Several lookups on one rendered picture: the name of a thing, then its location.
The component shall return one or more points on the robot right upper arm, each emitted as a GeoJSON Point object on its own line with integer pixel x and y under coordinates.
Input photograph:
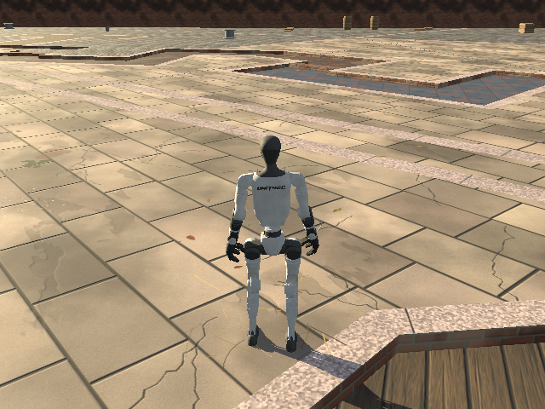
{"type": "Point", "coordinates": [297, 180]}

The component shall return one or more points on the robot left upper arm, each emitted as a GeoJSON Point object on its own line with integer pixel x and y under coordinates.
{"type": "Point", "coordinates": [244, 181]}

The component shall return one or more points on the robot left forearm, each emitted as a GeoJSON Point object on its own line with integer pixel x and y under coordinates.
{"type": "Point", "coordinates": [234, 230]}

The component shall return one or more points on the robot right shin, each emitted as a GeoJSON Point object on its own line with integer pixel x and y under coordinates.
{"type": "Point", "coordinates": [292, 312]}

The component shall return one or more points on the robot left shin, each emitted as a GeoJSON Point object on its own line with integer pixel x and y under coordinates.
{"type": "Point", "coordinates": [252, 307]}

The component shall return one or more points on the robot right forearm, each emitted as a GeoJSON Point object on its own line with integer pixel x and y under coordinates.
{"type": "Point", "coordinates": [309, 226]}

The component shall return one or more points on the robot shin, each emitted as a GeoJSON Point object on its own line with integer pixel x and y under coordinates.
{"type": "Point", "coordinates": [252, 307]}
{"type": "Point", "coordinates": [292, 312]}

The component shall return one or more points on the robot right hand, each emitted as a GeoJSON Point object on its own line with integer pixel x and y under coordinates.
{"type": "Point", "coordinates": [307, 242]}

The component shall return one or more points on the robot left hand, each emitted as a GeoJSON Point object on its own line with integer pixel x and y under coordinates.
{"type": "Point", "coordinates": [230, 249]}

